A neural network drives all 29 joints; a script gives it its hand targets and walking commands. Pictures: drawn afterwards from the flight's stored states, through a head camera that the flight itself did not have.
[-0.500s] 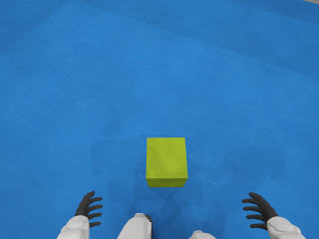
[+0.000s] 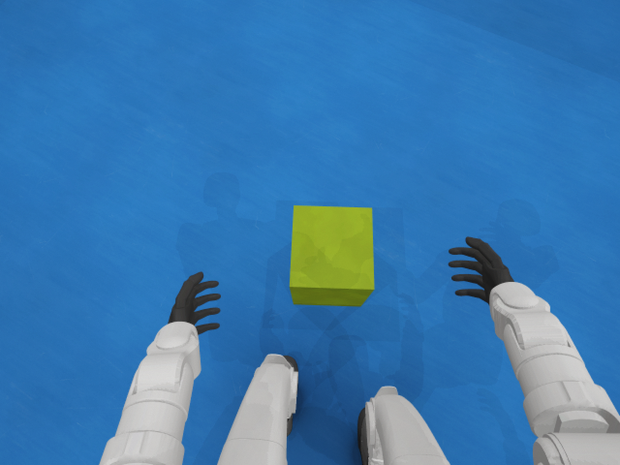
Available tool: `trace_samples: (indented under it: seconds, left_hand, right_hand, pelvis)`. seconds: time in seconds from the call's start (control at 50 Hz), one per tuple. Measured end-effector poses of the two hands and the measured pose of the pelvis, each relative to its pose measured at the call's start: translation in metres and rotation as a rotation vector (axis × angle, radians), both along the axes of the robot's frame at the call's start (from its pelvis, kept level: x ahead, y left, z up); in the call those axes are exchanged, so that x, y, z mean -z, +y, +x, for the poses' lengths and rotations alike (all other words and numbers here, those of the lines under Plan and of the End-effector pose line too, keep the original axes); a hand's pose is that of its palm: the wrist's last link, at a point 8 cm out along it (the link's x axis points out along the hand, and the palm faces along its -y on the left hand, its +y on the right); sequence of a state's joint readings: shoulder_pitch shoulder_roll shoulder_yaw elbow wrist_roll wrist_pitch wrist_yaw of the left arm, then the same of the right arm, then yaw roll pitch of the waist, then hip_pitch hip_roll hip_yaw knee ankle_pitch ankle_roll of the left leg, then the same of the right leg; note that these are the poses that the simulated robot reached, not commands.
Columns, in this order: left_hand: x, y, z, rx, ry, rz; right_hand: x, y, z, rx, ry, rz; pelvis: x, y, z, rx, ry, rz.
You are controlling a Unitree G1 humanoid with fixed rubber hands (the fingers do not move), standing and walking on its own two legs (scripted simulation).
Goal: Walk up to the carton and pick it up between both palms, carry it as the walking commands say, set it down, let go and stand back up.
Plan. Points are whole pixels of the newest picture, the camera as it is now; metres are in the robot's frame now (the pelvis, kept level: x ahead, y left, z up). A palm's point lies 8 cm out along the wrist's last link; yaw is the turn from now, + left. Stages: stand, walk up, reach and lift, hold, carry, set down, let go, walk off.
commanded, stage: reach and lift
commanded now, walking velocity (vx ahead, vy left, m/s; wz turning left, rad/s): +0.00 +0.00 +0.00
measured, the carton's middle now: (329, 259) +0.51 +0.01 -0.58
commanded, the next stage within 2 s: none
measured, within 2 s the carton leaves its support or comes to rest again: neither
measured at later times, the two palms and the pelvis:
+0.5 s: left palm (217, 241) +0.40 +0.20 -0.14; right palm (464, 226) +0.44 -0.18 -0.12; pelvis +0.00 +0.01 -0.02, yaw -2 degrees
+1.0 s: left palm (241, 189) +0.51 +0.18 -0.16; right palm (432, 187) +0.53 -0.15 -0.16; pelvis +0.00 +0.00 -0.04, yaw -3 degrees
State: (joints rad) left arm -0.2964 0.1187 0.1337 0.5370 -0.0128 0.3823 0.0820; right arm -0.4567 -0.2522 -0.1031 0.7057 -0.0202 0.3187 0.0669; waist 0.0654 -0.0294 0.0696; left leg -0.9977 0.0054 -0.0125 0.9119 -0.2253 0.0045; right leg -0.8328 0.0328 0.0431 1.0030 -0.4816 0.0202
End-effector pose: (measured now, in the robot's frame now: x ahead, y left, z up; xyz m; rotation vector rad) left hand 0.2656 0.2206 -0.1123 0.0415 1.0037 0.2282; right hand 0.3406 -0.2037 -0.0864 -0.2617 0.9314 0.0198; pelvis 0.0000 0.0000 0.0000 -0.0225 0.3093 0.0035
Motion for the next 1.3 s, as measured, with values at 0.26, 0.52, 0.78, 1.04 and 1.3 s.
trace_samples:
  seconds: [0.26,0.52,0.78,1.04,1.3]
  left_hand:
    - [0.018,-0.015,0.074,0.017,-0.097,0.008]
    - [0.030,-0.019,0.141,0.049,-0.199,0.017]
    - [0.042,-0.031,0.207,0.059,-0.300,0.016]
    - [0.058,-0.039,0.241,0.061,-0.356,0.020]
    - [0.129,-0.038,0.232,0.050,-0.325,0.014]
  right_hand:
    - [0.016,0.015,0.054,0.025,-0.069,0.027]
    - [0.034,0.024,0.106,0.058,-0.166,0.072]
    - [0.054,0.042,0.158,0.078,-0.259,0.107]
    - [0.076,0.058,0.186,0.086,-0.312,0.112]
    - [0.147,0.060,0.179,0.107,-0.286,0.109]
  pelvis:
    - [0.009,0.009,-0.004,0.018,0.167,-0.018]
    - [0.019,0.008,-0.002,0.022,0.306,-0.018]
    - [0.030,0.000,0.002,0.036,0.413,-0.007]
    - [0.039,-0.005,0.005,0.040,0.491,-0.002]
    - [0.097,-0.007,-0.006,0.039,0.537,0.002]
